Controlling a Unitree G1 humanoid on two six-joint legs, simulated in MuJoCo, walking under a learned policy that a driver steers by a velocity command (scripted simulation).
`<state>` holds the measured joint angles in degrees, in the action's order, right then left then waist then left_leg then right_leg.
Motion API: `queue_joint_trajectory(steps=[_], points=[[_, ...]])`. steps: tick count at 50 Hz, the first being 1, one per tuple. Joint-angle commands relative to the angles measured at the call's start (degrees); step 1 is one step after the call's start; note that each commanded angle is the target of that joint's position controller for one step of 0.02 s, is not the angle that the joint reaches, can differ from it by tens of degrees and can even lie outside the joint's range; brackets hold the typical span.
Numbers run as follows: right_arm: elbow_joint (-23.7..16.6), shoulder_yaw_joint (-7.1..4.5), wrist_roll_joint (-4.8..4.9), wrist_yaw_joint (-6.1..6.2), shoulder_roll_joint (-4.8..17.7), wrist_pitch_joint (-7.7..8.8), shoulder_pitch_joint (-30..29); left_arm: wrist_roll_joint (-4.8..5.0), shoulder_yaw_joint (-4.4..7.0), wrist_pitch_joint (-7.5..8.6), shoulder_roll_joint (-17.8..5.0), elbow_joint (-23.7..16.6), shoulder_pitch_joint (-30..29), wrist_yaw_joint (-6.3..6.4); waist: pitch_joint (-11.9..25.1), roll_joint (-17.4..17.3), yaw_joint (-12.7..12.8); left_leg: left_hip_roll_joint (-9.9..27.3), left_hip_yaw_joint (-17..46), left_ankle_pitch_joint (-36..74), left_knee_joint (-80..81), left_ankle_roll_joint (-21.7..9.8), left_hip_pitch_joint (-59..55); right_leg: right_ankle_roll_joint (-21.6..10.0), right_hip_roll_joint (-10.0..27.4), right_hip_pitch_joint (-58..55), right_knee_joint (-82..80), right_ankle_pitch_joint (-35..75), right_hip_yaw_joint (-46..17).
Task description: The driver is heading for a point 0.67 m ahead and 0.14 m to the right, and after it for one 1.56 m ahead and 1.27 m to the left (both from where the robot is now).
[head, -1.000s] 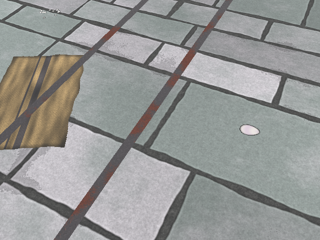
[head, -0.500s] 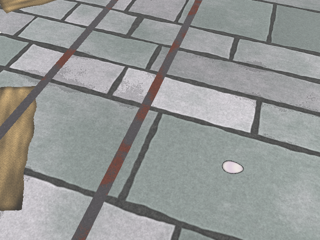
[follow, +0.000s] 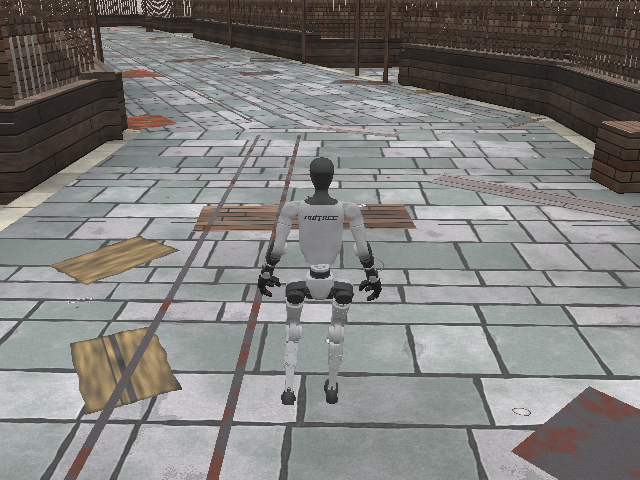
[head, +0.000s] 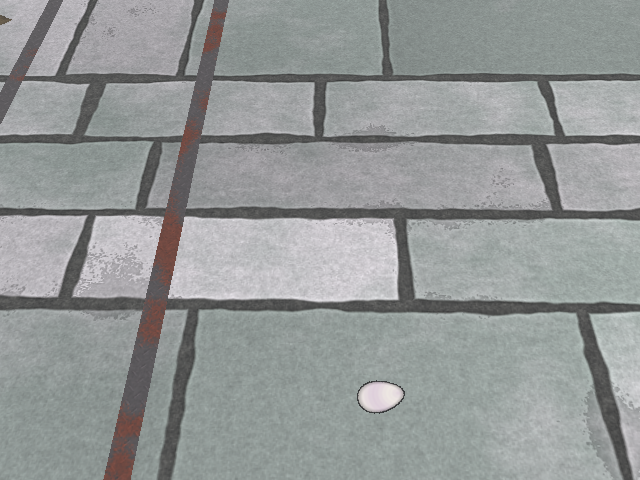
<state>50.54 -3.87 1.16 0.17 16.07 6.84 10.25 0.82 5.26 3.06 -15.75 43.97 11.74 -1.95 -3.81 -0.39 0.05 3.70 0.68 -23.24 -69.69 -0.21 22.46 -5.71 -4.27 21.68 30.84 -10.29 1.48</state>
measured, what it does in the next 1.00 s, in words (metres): walks ahead, turning right: left foot, then right foot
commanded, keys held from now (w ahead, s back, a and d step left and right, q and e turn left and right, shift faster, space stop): w+e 0.84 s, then q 0.16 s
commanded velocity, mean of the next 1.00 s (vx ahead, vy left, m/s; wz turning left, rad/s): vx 0.48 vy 0.00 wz -0.54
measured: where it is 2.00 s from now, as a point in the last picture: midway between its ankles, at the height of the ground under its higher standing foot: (424, 386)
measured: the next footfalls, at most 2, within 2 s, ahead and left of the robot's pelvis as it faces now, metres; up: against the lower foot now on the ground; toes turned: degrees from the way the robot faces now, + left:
left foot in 0.36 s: +0.41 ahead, +0.12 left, +0.00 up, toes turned -16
right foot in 0.88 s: +0.56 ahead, -0.24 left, +0.00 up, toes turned -34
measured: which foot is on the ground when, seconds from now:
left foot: up 0.00-0.34, down 0.36-0.90, up 0.92-1.00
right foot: down 0.00-0.38, up 0.40-0.86, down 0.88-1.00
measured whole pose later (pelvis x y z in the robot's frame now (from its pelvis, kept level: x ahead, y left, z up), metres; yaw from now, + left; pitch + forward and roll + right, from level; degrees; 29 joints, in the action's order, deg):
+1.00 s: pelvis +0.50 -0.11 +0.00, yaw -32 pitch +2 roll +1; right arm 49.3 -3.1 1.8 -0.5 18.2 3.6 13.8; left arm -0.4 2.9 2.3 -15.6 35.4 6.2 -1.9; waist -4.6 -0.6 -1.9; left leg 4.2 -0.2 -29.6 -68.8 1.6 20.5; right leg -4.1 -1.4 24.8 32.5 -9.7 3.5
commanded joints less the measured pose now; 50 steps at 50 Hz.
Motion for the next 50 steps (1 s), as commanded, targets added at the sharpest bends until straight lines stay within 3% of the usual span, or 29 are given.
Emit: queue_joint_trajectory(steps=[1,4,6,9,13,16,17,18,19,20,21,22,23,24,25,27,30,35,39,40,42,43,44,45,46,47,48,49,50], points=[[-4.3,-1.99,-0.88,0.02,7.3,0.65,0.1,-0.67,1.15,1.30,-6.0,-4.5,0.5,0.74,7.9,1.8,-1.0,4.0,4.3,5.5,4.7,-0.2,13.4,-11.4,15.4,-15.6,-17.2,11.2,-23.2],[-6.0,-1.52,-2.03,0.31,5.0,-0.80,-3.2,-0.09,1.70,1.62,-8.5,-4.1,2.8,1.88,5.7,1.2,-0.9,2.8,2.7,11.2,13.9,2.6,13.3,-11.4,13.5,-10.7,-18.7,16.3,-18.6],[-7.5,-1.05,-2.09,0.27,4.0,-0.85,-7.8,0.12,1.86,1.41,-9.1,-3.7,4.5,2.58,4.3,2.2,0.6,1.2,2.4,18.9,23.1,3.5,13.3,-9.8,11.5,-9.3,-18.7,14.5,-16.4],[-9.3,-0.38,-1.44,-0.42,2.9,-0.46,-13.2,0.28,1.90,0.98,-9.0,-3.1,6.6,2.87,3.1,4.6,3.0,-1.6,1.7,28.4,35.0,3.4,9.1,-7.2,9.4,-7.3,-18.1,8.3,-15.1],[-11.5,-0.66,-0.68,-1.27,4.9,0.28,-16.4,0.70,1.87,0.49,-8.5,-1.8,9.6,2.95,2.9,5.7,4.1,-2.9,3.4,27.8,40.9,2.2,7.5,-6.2,11.5,-11.9,-13.7,5.1,-20.2],[-11.3,-1.36,-0.54,-1.71,6.9,1.30,-13.6,0.42,1.97,-0.24,-8.6,-2.1,9.2,3.45,3.8,7.8,2.1,-3.5,3.3,20.4,43.0,0.4,3.5,-5.3,13.0,-15.6,-8.3,7.7,-24.6],[-10.1,-1.93,-0.69,-1.55,7.7,1.64,-9.1,0.39,1.68,-0.45,-7.9,-2.6,8.2,3.47,5.5,8.3,-0.4,-4.1,2.1,20.2,45.2,-0.9,-2.5,-4.2,11.4,-15.2,-4.7,10.9,-24.5],[-8.9,-2.80,-1.54,-1.24,9.7,1.98,-2.3,0.10,0.80,-0.35,-5.6,-3.5,7.3,3.25,10.9,7.1,-3.7,-0.6,4.5,20.5,44.3,-3.4,-14.3,-2.3,8.2,-11.9,4.4,12.5,-22.0],[-8.1,-3.59,-2.00,-0.74,13.2,1.75,7.3,-1.14,-0.41,-0.23,-2.7,-4.9,8.0,3.19,19.7,-0.6,-6.8,9.9,15.4,17.9,43.1,-6.6,-30.1,0.3,3.6,-3.1,21.3,0.0,-16.0],[-5.9,-4.30,-2.26,-1.26,16.2,0.93,10.3,1.31,-1.01,0.37,-0.7,-6.4,17.0,3.07,24.3,-22.4,-1.7,21.0,43.8,3.9,50.2,-15.6,-44.5,3.3,-1.8,17.5,37.8,-25.4,-11.7],[-7.6,-2.86,-0.95,-1.43,9.6,0.61,7.7,1.94,0.04,0.22,-7.4,-4.4,15.5,3.32,18.6,-13.1,-3.3,20.0,43.4,-7.3,52.5,-13.8,-40.8,4.0,3.2,23.5,44.3,-22.4,-13.4],[-8.3,-1.96,-0.77,-1.10,6.3,0.10,5.1,1.36,0.76,-0.14,-10.0,-5.3,9.0,3.22,11.7,-7.3,-4.7,17.5,32.9,-5.3,53.0,-11.1,-33.4,4.2,5.1,24.6,44.9,-16.8,-11.5],[-8.6,-1.52,-1.37,-1.03,5.8,-0.32,2.3,0.78,0.77,-0.42,-9.2,-5.9,6.2,3.28,7.9,-3.2,-3.5,15.1,25.9,2.1,54.1,-9.9,-26.0,4.5,7.1,22.2,43.5,-12.7,-9.9],[-8.1,-1.22,-1.67,-0.93,4.8,-0.57,0.8,0.19,0.90,-0.46,-8.4,-6.6,4.3,3.08,5.0,-3.1,-2.6,13.1,21.0,7.6,55.4,-9.7,-20.8,4.5,8.7,21.0,40.7,-10.2,-9.9],[-7.8,-1.01,-2.07,-0.74,4.5,-0.47,0.3,0.55,0.86,-0.69,-7.2,-6.9,4.9,2.68,4.4,-4.7,-1.3,11.8,16.8,10.9,56.8,-9.2,-17.5,4.3,10.2,18.3,39.0,-8.7,-9.6],[-6.9,-1.26,-1.62,-0.70,4.8,0.02,0.7,1.03,0.42,-1.28,-4.9,-7.6,4.9,2.37,3.9,-5.7,-0.9,11.0,11.4,15.1,59.3,-10.0,-15.7,4.6,11.2,17.7,36.5,-7.6,-8.1],[-5.9,-2.04,-1.42,-0.51,7.2,0.30,1.6,0.61,0.00,-1.64,-3.9,-9.6,2.0,2.24,3.3,-3.8,-1.0,12.0,5.9,22.0,61.1,-11.3,-16.7,5.6,12.1,20.9,30.8,-2.6,-7.8],[-5.0,-2.34,-1.17,-0.09,9.0,-0.76,2.8,0.55,-0.83,-0.88,-2.7,-11.4,-5.1,0.58,1.6,-3.0,-3.5,9.8,-4.8,27.6,61.1,-9.1,-18.7,5.3,11.0,18.3,15.3,10.8,-3.6],[-3.8,-2.83,-0.21,0.01,11.0,-2.06,6.1,0.74,-1.08,-0.89,-2.6,-14.0,-10.8,-0.83,-0.6,-3.1,-5.1,11.9,-8.1,30.4,59.4,-7.8,-24.0,3.6,9.5,17.3,7.8,8.9,-0.1],[-3.7,-3.02,0.12,0.04,11.7,-2.45,6.2,0.71,-0.86,-0.95,-3.2,-14.5,-11.1,-1.10,-0.6,-3.4,-4.5,12.5,-8.9,34.7,57.9,-7.3,-25.6,2.7,8.7,16.4,6.6,6.5,0.8],[-3.9,-3.58,0.67,0.40,13.6,-3.21,5.8,0.34,0.29,-1.29,-5.4,-14.6,-8.1,-1.25,2.3,-5.4,-1.6,12.6,-11.1,53.8,50.0,-6.2,-27.8,0.3,5.0,9.7,5.6,0.3,3.8],[-3.8,-3.50,0.92,0.59,13.7,-3.69,5.8,-0.12,1.35,-1.34,-7.1,-13.3,-2.3,-1.09,5.4,-5.1,2.1,11.8,-11.8,62.3,41.0,-5.5,-26.3,-1.3,2.4,1.0,2.9,0.0,4.6],[-3.6,-2.70,0.86,0.74,12.2,-3.75,6.0,-0.35,2.89,-1.33,-9.6,-10.8,6.7,-0.31,10.0,-3.1,7.2,9.5,-12.8,60.1,29.0,-3.4,-19.8,-3.3,1.0,-13.9,-2.2,8.6,3.3],[-5.1,-0.62,-2.07,0.34,6.6,-3.14,8.0,-0.89,3.54,-1.63,-14.0,-9.5,12.6,1.14,16.8,8.4,7.1,5.5,-12.5,23.6,10.4,-0.6,-2.8,-6.7,13.4,-33.4,0.8,27.0,-12.5],[-5.5,1.15,-1.55,-0.76,3.8,-1.91,13.9,-1.48,2.81,-1.18,-16.5,-11.5,9.0,1.10,28.0,17.4,2.0,-3.7,-4.6,-15.2,-8.8,2.1,12.9,-18.8,29.5,-45.6,-4.9,33.1,-40.7],[-4.1,-0.65,0.71,-1.15,10.5,-1.50,8.8,-1.77,1.47,-0.98,-11.4,-11.8,9.5,0.54,29.4,5.1,6.6,-1.2,4.2,-12.6,-11.4,1.7,13.4,-16.4,28.3,-41.4,-6.0,37.4,-34.5],[-5.9,-0.55,2.13,-1.22,10.1,-1.65,4.0,-1.79,0.74,-0.49,-9.8,-10.7,7.3,0.32,21.0,4.8,5.8,0.6,3.6,-10.2,-9.4,1.2,15.8,-14.1,26.0,-34.6,-5.4,42.2,-23.6],[-5.4,-0.20,1.37,-0.75,8.4,-2.07,3.3,-1.13,0.34,0.06,-8.5,-9.5,4.5,0.18,14.8,1.2,3.3,2.8,3.0,-7.0,-3.8,1.4,15.1,-11.2,22.6,-26.2,-7.0,40.0,-17.6],[-4.6,-0.49,0.55,-0.26,8.4,-2.86,3.7,-1.02,-0.04,0.41,-7.0,-9.1,1.7,0.30,11.9,2.1,1.4,3.9,3.3,-4.6,-0.2,1.7,12.8,-9.8,20.8,-20.2,-9.1,36.8,-14.0]])
Velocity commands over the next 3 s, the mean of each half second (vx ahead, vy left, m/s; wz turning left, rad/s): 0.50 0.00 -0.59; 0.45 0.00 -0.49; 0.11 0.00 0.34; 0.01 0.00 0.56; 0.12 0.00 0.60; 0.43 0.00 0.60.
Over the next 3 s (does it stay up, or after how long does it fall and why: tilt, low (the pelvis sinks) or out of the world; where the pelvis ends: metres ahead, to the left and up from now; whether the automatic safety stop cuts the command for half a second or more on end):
stays up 0.90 -0.07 0.01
